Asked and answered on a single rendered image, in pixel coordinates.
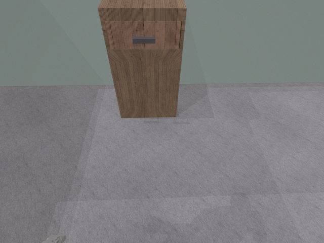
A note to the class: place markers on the cabinet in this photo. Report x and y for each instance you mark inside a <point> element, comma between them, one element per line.
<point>146,81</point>

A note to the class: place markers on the handle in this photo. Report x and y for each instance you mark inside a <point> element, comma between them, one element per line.
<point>143,40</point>

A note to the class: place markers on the drawer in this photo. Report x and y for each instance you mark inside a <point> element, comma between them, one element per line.
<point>121,33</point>

